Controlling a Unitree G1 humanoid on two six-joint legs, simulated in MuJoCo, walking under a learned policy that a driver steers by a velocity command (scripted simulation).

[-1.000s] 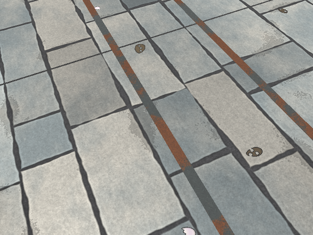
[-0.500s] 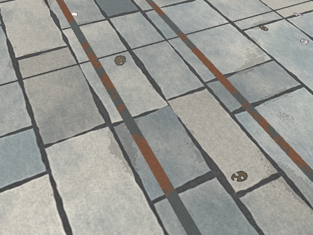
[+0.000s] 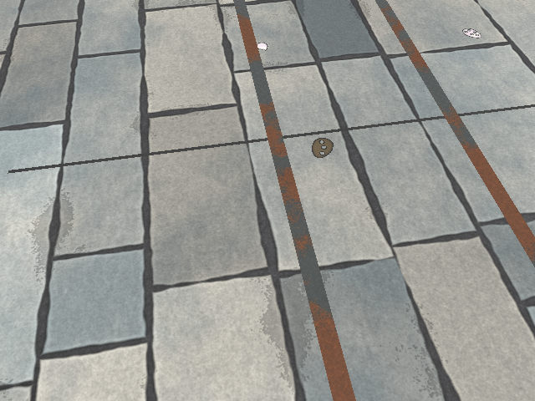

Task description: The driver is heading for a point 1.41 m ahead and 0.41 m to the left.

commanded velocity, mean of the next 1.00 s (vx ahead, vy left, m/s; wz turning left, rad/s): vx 0.11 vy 0.00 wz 0.53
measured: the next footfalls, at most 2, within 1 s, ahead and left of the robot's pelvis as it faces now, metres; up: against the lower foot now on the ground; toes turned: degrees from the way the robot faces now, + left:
left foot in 0.16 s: +0.25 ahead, +0.09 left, +0.00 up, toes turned +10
right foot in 0.74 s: +0.28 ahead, -0.09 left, +0.00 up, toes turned +32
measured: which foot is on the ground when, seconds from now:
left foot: up 0.00-0.14, down 0.16-0.74, up 0.76-1.00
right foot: down 0.00-0.16, up 0.18-0.72, down 0.74-1.00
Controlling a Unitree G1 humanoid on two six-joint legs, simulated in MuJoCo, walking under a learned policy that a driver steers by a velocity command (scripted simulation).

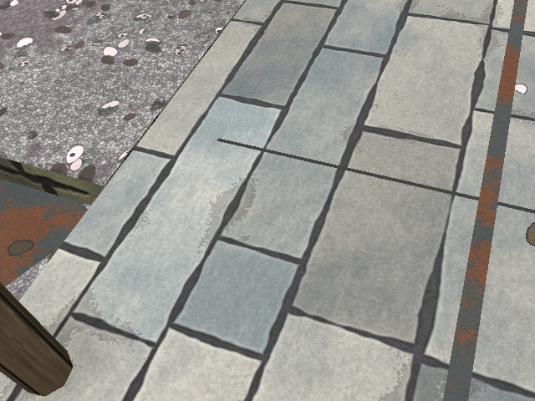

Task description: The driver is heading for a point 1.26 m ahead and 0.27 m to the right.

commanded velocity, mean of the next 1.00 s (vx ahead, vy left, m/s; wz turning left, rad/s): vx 0.00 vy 0.00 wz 0.06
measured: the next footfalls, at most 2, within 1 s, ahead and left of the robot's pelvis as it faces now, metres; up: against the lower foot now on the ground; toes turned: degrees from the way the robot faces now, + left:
left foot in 0.16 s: +0.01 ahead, +0.12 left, +0.00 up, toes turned -3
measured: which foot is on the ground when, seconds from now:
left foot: up 0.00-0.14, down 0.16-1.00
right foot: down 0.00-1.00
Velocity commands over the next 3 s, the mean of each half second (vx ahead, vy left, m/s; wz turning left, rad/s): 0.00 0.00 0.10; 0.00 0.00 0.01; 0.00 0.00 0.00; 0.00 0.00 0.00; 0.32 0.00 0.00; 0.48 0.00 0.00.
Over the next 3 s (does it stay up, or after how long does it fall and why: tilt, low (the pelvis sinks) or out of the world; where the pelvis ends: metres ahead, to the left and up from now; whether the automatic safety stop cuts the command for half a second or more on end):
stays up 0.42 0.00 0.00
